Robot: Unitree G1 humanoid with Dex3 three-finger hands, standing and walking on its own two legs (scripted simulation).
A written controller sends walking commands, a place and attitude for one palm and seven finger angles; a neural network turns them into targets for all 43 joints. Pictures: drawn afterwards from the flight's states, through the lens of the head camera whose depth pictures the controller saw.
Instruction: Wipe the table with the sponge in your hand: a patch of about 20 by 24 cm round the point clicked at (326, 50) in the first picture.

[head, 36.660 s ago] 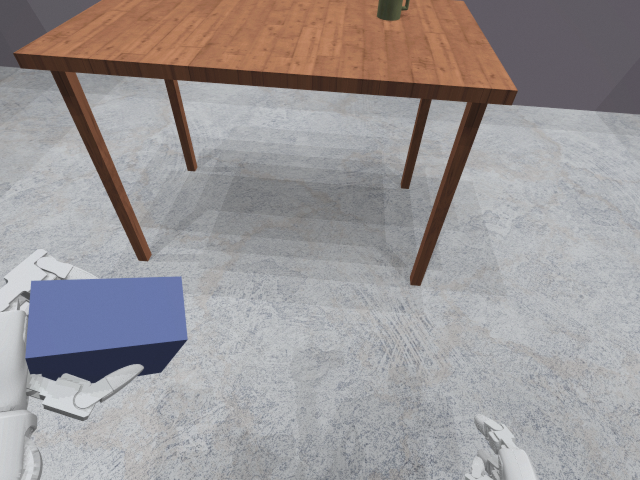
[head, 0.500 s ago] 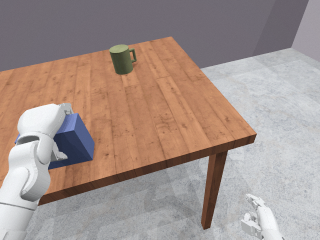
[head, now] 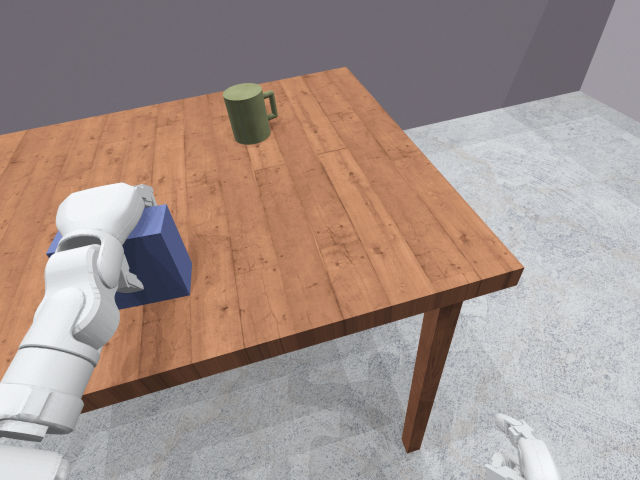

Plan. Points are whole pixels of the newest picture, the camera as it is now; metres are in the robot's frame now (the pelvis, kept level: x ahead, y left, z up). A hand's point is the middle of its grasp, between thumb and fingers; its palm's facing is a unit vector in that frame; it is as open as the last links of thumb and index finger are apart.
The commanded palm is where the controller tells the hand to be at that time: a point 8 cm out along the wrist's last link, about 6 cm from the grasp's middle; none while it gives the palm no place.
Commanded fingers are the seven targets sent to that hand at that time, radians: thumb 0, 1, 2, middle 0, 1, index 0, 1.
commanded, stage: wipe forward along the middle lane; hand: left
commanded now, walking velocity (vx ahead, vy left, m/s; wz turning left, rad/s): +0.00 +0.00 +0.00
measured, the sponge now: (134, 270) +0.33 +0.30 +0.11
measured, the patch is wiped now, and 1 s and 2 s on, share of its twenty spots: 0.90 0.90 0.90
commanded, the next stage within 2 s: slide back across to the first lane in 1.06 s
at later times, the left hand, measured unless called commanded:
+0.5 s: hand (131, 216) +0.39 +0.31 +0.15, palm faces -0.09 +0.00 -1.00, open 10.3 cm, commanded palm +0.38 +0.31 +0.18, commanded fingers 0.00 0.10 1.30 -1.20 -1.60 -1.20 -1.60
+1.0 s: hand (133, 195) +0.43 +0.33 +0.15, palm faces -0.12 +0.01 -0.99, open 10.3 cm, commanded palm +0.43 +0.33 +0.18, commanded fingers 0.00 0.10 1.30 -1.20 -1.60 -1.20 -1.60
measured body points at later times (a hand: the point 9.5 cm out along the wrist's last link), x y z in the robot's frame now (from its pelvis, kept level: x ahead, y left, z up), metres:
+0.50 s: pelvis +0.00 -0.01 +0.00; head +0.01 -0.05 +0.44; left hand +0.39 +0.30 +0.21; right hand +0.14 -0.27 -0.13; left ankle -0.01 +0.11 -0.74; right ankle +0.04 -0.08 -0.74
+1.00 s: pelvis +0.00 +0.00 -0.01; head +0.04 -0.03 +0.44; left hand +0.43 +0.32 +0.21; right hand +0.09 -0.28 -0.14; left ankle -0.01 +0.11 -0.74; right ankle +0.04 -0.08 -0.74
